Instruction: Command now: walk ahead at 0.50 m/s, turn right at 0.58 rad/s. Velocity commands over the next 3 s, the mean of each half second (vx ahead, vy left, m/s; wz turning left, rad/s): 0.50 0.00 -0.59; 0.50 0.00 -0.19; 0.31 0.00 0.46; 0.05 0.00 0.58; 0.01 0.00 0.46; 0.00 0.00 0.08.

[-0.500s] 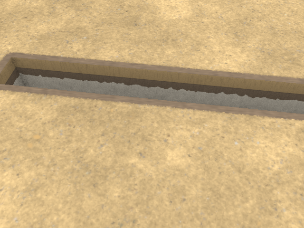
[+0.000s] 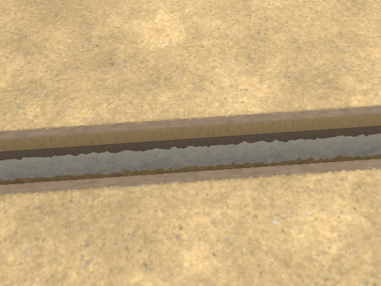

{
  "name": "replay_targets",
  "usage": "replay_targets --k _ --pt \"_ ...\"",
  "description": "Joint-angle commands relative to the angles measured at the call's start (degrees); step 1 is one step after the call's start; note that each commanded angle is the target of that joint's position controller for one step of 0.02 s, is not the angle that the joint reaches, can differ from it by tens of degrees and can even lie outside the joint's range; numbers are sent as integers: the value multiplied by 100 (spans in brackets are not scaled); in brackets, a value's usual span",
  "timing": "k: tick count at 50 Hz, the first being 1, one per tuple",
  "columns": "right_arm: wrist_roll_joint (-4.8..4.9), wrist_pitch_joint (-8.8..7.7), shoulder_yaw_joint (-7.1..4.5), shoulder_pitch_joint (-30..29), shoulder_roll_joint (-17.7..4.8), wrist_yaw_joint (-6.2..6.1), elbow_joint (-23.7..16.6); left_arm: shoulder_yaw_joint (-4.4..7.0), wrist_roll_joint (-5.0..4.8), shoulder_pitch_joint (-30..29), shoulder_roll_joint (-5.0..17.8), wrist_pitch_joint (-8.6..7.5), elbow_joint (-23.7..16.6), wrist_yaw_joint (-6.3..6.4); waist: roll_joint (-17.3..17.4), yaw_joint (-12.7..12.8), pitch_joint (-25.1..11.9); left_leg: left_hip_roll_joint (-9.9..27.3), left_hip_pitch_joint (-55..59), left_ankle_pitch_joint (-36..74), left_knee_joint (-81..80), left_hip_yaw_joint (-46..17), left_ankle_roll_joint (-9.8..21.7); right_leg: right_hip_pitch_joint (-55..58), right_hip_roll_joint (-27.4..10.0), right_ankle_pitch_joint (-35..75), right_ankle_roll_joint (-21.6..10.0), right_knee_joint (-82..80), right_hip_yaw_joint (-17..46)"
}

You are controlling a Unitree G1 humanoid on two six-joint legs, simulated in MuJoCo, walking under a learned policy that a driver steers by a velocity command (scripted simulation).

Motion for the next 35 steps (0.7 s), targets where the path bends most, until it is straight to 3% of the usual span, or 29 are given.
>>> replay_targets --k 1,3,5,7,8,9,10,11,12,13,15,17,20,26,30,31,33,34,35 --pt "33 -81 -22 -779 -378 25 -609 162 32 511 841 -35 -211 57 -564 138 33 -341 -193 287 -519 242 27 284 -1436 2786 -501 -103 1205" --pt "62 -127 5 -1046 -419 36 -768 173 75 600 895 -27 -233 90 -601 200 63 -452 -121 206 -893 215 104 535 -1535 2976 -513 72 1376" --pt "89 -182 -2 -947 -528 31 -834 201 95 466 994 -35 -304 142 -657 58 60 -526 376 76 -1332 113 224 557 -1627 3142 -407 257 1533" --pt "105 -245 -73 -43 -702 -25 -596 221 81 92 1091 -54 -415 128 -700 -388 -217 -799 1871 -328 -1719 174 420 135 -1465 4054 -149 918 1428" --pt "105 -297 -142 784 -855 -90 -360 224 47 -48 1131 -90 -452 67 -463 -781 -651 -808 2992 -119 -2035 211 541 -121 -1175 4240 -15 1881 1229" --pt "-10 -361 -227 1669 -1170 -188 -267 174 -17 -34 927 -143 -579 6 -72 -1102 -1387 84 4406 -737 -2107 -611 771 -865 -846 2997 89 3283 995" --pt "-156 -314 -349 1950 -1692 -230 -335 47 -216 647 267 -132 -726 25 1254 -803 -2262 1847 5991 -896 -2299 -3011 1358 -2539 3 -1159 297 5105 263" --pt "-4 -216 -350 1683 -1441 -189 -375 87 -2 739 763 -70 -723 69 1163 -635 -2238 1988 5565 -1703 -2775 -4221 1613 -3198 -258 -1768 228 5849 139" --pt "38 -187 -236 1239 -904 -178 -450 124 107 357 857 -3 -665 63 387 -526 -1186 1728 4622 -2107 -2965 -3379 1499 -3399 -582 -1197 246 6011 81" --pt "46 -201 -159 963 -578 -156 -457 108 128 -21 768 23 -726 12 -30 -498 -585 1400 3887 -1686 -3120 -2466 1364 -3338 -777 -753 299 5798 -33" --pt "50 -271 -111 1024 -466 -160 -324 99 179 -100 620 149 -777 -90 293 -329 -223 959 3120 -683 -3380 -1338 1123 -3018 -1035 -535 388 5437 -128" --pt "91 -395 -130 1226 -488 -117 -206 76 184 -113 508 267 -836 -148 407 -266 -258 878 2951 111 -3471 -812 1112 -2922 -1078 -453 436 5399 -232" --pt "125 -456 -169 1392 -585 -111 -110 51 174 -680 442 319 -1112 -217 384 -292 -129 882 3043 535 -3716 -210 1193 -3393 -1205 70 517 5098 -276" --pt "127 -360 -183 1791 -701 -149 65 -86 179 -1796 218 287 -1616 -329 264 -476 89 823 3316 1067 -3556 741 1113 -3534 -1243 1091 547 3528 -654" --pt "107 -290 -204 2117 -884 -140 198 -140 202 -2363 221 275 -1901 -370 354 -664 209 954 3476 1191 -3447 961 1056 -2964 -1074 565 330 2560 -1042" --pt "104 -251 -202 2191 -930 -138 256 -143 201 -2375 247 276 -1932 -354 394 -660 226 1005 3633 1365 -3364 972 1057 -2847 -1003 258 260 2371 -1093" --pt "108 -141 -209 2279 -1053 -167 343 -128 250 -2170 278 242 -1886 -278 357 -566 68 1044 3972 2786 -2751 1100 1040 -2319 -696 -280 67 1939 -1276" --pt "115 -86 -199 2291 -1091 -172 386 -85 279 -1632 326 185 -1711 -241 288 -309 -204 977 3971 3492 -1988 1257 971 -1606 -488 -189 -36 1563 -1302" --pt "145 -60 -164 2297 -1036 -166 382 0 327 -708 454 121 -1390 -185 55 92 -769 792 3518 3331 -828 1495 826 -304 -362 153 -156 1213 -1223"
Next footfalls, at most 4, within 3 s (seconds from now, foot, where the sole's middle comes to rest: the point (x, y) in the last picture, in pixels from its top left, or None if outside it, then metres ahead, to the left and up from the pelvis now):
0.18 left None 0.29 0.12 -0.78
0.70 right None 0.45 -0.16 -0.78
1.24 left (248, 210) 0.75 -0.11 -0.78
1.88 right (299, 205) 0.79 -0.31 -0.78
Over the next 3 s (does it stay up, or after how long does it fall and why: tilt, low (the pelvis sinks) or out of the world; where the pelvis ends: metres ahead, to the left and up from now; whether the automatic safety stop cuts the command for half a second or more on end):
stays up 0.63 -0.23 0.00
